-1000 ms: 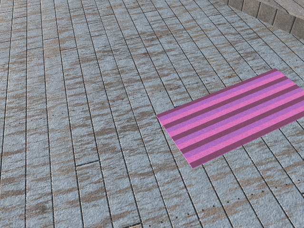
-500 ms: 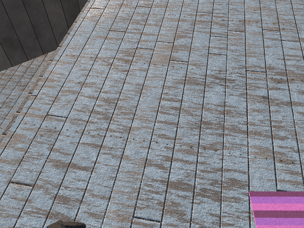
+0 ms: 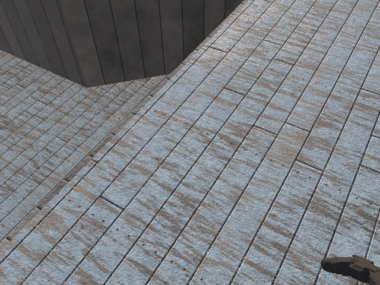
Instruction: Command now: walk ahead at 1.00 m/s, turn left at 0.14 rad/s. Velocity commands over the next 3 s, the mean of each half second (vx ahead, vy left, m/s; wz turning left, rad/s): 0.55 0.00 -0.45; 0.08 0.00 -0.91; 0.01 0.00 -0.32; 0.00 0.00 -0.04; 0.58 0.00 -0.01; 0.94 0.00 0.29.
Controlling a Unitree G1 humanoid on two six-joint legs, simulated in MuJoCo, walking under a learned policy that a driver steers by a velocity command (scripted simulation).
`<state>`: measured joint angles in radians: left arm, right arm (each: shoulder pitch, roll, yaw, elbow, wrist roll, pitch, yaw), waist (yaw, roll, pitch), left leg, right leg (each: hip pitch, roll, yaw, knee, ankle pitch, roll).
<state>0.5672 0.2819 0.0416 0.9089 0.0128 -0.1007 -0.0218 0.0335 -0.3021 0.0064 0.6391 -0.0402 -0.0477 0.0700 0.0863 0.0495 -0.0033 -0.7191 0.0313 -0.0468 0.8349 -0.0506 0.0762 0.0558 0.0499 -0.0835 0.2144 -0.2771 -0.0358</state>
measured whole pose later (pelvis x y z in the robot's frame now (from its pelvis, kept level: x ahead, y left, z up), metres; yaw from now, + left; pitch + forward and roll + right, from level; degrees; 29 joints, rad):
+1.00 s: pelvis +0.52 -0.03 +0.00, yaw -44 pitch +2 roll +2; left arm 0.16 0.34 0.10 0.53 -0.01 0.06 0.04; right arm 0.03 -0.30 -0.07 0.75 0.01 -0.02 -0.01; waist 0.02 -0.01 0.06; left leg -0.45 -0.07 -0.18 0.66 -0.27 -0.06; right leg -0.36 0.20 0.32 0.52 -0.14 -0.04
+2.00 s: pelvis +0.54 -0.05 +0.00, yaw -52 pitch -1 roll +0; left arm 0.26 0.21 0.02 0.76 0.01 -0.02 0.01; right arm 0.18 -0.24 -0.05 0.93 0.00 0.01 -0.04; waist -0.01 0.00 0.03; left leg -0.25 0.03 -0.06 0.53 -0.25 -0.05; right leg -0.17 0.05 0.05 0.53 -0.34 -0.02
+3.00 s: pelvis +0.95 -0.48 +0.00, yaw -42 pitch +0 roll -2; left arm 0.38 0.27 0.06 0.92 0.03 -0.10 -0.01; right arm 0.24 -0.28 -0.06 0.85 -0.02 -0.02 0.04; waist 0.01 0.03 0.02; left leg -0.65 0.11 0.00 1.25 -0.14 0.11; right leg -0.09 0.02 -0.24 0.37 -0.29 -0.05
